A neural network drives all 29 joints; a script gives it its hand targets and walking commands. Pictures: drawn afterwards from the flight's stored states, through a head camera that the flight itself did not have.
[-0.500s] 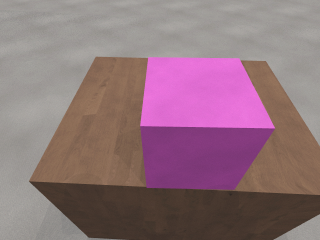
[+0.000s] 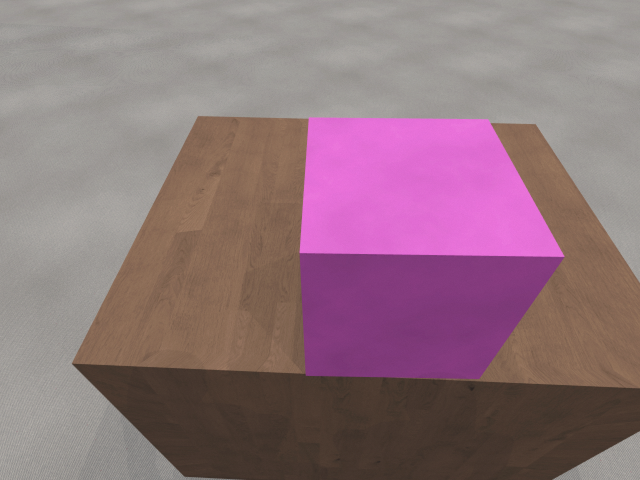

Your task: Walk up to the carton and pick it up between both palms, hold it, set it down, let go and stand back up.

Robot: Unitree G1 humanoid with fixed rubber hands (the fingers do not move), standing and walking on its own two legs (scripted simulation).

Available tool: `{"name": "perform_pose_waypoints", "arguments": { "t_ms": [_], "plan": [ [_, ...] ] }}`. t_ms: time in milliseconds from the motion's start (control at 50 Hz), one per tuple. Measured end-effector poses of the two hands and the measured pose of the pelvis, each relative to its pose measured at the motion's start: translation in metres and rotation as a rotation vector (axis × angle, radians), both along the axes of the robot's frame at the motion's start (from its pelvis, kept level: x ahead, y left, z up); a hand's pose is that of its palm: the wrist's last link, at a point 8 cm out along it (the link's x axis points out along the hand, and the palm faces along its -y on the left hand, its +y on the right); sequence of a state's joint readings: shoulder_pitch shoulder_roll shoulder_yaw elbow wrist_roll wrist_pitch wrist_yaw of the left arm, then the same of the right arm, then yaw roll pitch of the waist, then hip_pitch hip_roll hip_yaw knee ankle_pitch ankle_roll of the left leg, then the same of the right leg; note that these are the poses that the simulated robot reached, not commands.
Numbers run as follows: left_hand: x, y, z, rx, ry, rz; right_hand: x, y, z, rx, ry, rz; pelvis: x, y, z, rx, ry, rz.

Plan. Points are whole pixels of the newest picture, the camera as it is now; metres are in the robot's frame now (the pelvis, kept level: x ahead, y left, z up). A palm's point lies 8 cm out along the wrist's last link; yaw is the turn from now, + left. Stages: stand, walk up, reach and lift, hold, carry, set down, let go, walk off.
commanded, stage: stand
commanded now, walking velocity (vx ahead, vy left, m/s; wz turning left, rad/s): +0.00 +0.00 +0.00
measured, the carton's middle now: (395, 250) +0.42 -0.07 +0.06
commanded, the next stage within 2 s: none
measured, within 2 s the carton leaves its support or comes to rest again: neither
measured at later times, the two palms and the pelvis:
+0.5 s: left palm out of the picture -0.10 +0.20 -0.15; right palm out of the picture -0.08 -0.18 -0.15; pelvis -0.03 +0.01 +0.00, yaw +0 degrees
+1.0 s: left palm out of the picture -0.11 +0.18 -0.15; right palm out of the picture -0.08 -0.20 -0.15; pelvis -0.04 +0.00 +0.00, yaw +0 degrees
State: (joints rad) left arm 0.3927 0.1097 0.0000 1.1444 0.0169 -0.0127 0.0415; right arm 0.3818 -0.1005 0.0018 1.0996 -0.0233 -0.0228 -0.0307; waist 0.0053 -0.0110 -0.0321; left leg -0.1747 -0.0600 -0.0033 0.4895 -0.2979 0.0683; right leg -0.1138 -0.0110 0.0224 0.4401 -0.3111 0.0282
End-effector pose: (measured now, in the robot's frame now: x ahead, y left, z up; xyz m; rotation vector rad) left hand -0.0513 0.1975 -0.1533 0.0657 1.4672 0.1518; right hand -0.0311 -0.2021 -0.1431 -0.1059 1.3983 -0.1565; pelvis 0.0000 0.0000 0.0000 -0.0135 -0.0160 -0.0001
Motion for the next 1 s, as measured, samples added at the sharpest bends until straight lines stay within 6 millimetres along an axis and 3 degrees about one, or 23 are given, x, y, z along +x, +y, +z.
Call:
{"name": "perform_pose_waypoints", "arguments": {
  "t_ms": [420,700,1000],
  "plan": [
    [-0.045,-0.001,0.001,-0.023,0.079,-0.01,-0.047,0.02,-0.002,0.024,0.062,-0.028,-0.029,0.011,0.002,0.006,-0.012,-0.005],
    [-0.058,-0.005,0.004,-0.021,0.089,-0.015,-0.054,0.017,-0.004,0.03,0.062,-0.03,-0.04,0.008,0.002,0.009,-0.009,-0.006],
    [-0.059,-0.016,0.005,-0.023,0.077,-0.015,-0.054,0.007,-0.004,0.032,0.059,-0.028,-0.044,-0.001,0.002,0.009,-0.006,-0.006]
  ]
}}
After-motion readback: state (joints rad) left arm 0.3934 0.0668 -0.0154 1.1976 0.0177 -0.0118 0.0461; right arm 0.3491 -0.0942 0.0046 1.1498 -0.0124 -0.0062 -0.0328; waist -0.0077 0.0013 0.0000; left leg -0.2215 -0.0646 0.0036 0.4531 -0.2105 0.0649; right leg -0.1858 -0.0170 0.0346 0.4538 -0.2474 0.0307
